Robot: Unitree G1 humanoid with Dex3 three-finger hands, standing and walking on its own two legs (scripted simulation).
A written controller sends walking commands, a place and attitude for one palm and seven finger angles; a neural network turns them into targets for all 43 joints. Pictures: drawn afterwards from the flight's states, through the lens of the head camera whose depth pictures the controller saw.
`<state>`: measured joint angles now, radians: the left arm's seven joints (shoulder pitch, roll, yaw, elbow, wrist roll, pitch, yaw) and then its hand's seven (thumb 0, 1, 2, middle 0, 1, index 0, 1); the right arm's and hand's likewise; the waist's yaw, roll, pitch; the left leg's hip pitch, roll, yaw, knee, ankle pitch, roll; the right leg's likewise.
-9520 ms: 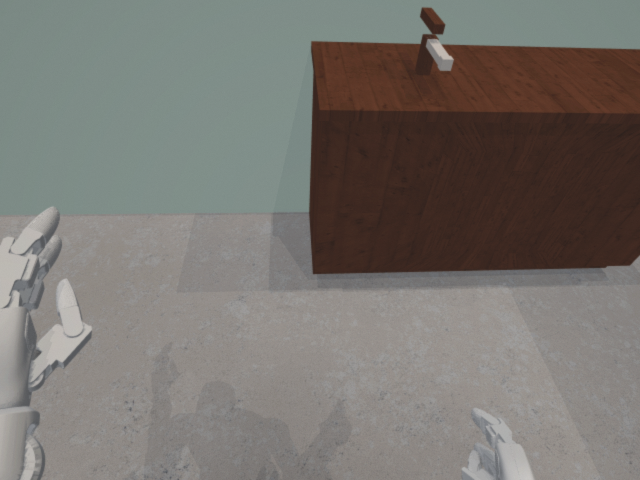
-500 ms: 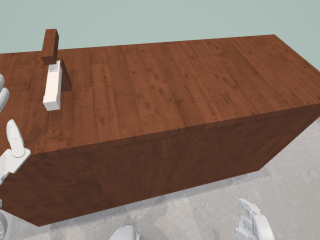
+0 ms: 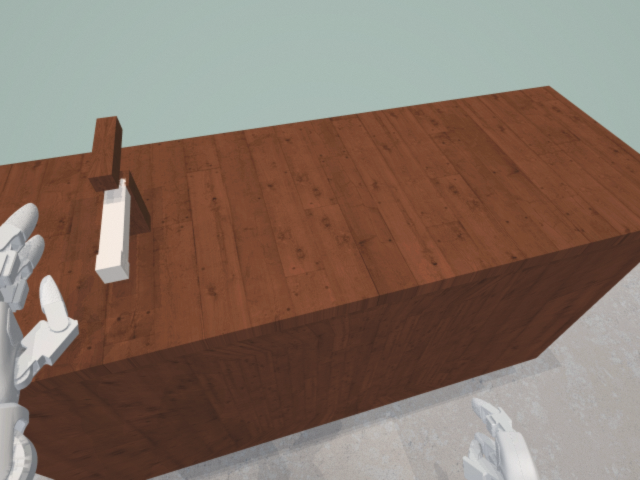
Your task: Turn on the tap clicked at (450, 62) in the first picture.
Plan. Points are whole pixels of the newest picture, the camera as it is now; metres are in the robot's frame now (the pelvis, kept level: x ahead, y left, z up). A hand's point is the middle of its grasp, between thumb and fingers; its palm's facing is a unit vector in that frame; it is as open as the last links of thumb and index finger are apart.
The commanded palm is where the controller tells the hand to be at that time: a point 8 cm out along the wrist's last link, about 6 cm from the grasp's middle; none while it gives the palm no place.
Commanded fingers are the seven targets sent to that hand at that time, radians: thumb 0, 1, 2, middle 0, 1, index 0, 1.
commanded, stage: come to a stop and stand still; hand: left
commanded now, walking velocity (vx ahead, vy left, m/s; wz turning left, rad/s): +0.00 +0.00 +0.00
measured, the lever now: (113, 266) +0.32 +0.29 +0.09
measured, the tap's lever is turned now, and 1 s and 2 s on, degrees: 0 0 0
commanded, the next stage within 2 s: look again from close up in 1.04 s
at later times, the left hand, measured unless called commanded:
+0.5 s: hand (69, 344) +0.20 +0.26 +0.14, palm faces +0.31 -0.88 -0.35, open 7.4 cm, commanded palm +0.15 +0.30 +0.17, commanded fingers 0.00 0.90 0.90 -0.20 -0.30 -0.20 -0.30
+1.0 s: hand (34, 304) +0.23 +0.30 +0.15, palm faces +0.38 -0.86 -0.34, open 7.4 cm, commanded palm +0.17 +0.33 +0.17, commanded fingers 0.00 0.90 0.90 -0.20 -0.30 -0.20 -0.30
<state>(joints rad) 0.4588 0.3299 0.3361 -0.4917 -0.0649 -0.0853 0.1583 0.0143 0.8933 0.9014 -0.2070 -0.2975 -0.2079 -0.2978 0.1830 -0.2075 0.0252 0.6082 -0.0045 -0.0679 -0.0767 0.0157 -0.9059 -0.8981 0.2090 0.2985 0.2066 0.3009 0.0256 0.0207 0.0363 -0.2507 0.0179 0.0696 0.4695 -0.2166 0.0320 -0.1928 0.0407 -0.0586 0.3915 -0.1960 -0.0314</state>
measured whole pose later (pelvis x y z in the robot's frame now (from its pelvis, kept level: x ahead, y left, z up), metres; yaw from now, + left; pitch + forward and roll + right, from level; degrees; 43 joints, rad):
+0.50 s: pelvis -0.01 +0.02 +0.00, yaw +0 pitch -1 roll -1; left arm 0.45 0.35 0.29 -0.43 -0.03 -0.22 0.08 0.02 0.89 0.90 -0.21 -0.30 -0.21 -0.30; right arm 0.25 -0.19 0.03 0.57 0.01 -0.14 -0.02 0.01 -0.91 -0.90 0.21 0.30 0.21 0.30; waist 0.02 -0.03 0.04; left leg -0.27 -0.01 0.09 0.48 -0.21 0.07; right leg -0.22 0.01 -0.04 0.43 -0.20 0.00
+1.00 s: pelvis +0.01 +0.04 +0.00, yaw +0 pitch +0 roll -2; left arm 0.41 0.38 0.36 -0.49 -0.04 -0.20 0.10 0.02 0.89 0.90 -0.21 -0.30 -0.21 -0.30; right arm 0.18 -0.18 0.02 0.55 0.00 -0.13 -0.02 0.02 -0.91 -0.90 0.21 0.30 0.21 0.30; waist 0.02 -0.05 0.05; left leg -0.23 -0.04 0.09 0.48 -0.25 0.09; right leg -0.17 -0.01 -0.04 0.41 -0.22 0.03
